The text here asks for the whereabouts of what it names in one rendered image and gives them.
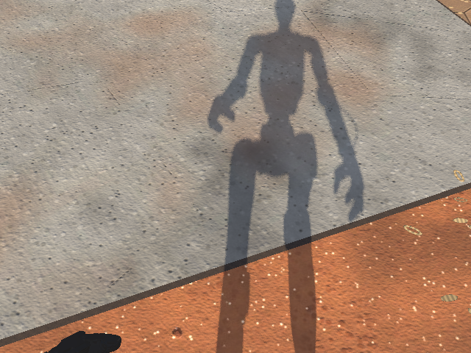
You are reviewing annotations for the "robot left hand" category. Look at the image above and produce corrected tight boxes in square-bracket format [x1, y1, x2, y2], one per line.
[44, 331, 121, 353]

